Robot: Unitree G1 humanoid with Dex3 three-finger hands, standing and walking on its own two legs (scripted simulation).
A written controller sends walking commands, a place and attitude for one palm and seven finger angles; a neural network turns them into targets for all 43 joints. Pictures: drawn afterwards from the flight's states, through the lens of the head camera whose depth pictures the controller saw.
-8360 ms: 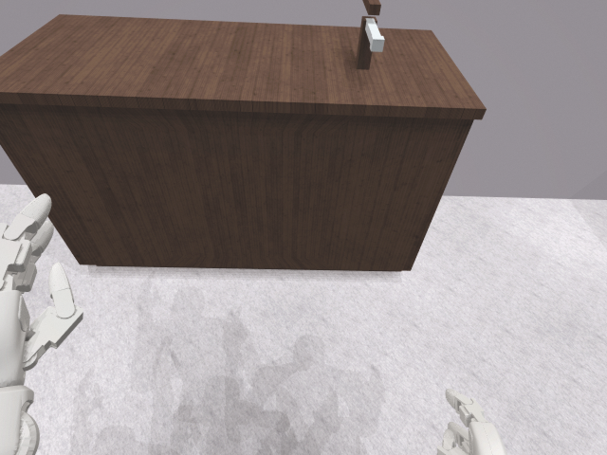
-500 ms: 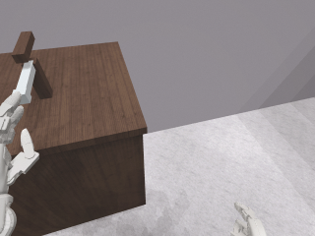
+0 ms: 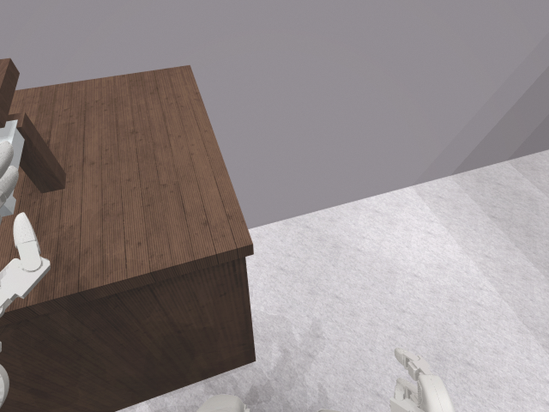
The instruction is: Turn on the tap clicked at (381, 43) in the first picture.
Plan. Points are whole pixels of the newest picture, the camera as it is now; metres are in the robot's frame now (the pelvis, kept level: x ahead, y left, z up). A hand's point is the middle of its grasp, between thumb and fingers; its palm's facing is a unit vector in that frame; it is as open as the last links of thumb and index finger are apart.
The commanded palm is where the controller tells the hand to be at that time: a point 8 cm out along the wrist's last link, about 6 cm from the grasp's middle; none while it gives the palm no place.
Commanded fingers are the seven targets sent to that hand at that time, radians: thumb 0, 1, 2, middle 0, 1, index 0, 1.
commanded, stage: come to a stop and stand still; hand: left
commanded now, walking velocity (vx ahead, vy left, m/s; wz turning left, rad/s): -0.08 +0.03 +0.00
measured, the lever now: out of the picture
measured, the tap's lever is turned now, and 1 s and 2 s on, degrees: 0 1 10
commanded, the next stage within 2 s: look again from close up in 0.78 s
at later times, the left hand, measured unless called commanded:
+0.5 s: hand (13, 223) +0.26 +0.30 +0.19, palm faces +0.44 -0.84 -0.32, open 7.4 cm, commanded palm +0.21 +0.33 +0.20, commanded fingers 0.00 0.90 0.90 -0.20 -0.30 -0.20 -0.30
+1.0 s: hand out of the picture +0.30 +0.34 +0.20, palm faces +0.48 -0.79 -0.37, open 7.4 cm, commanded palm +0.21 +0.33 +0.20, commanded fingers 0.00 0.90 0.90 -0.20 -0.30 -0.20 -0.30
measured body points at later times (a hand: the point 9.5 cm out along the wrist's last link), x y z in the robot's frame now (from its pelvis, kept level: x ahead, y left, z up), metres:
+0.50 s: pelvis +0.05 +0.05 +0.02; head +0.04 +0.06 +0.47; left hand +0.23 +0.34 +0.21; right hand +0.21 -0.16 -0.06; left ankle +0.06 +0.16 -0.72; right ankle +0.07 -0.06 -0.72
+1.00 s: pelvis +0.04 +0.06 +0.02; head +0.07 +0.07 +0.47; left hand +0.26 +0.38 +0.22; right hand +0.22 -0.17 -0.06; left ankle +0.06 +0.16 -0.72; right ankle +0.07 -0.06 -0.72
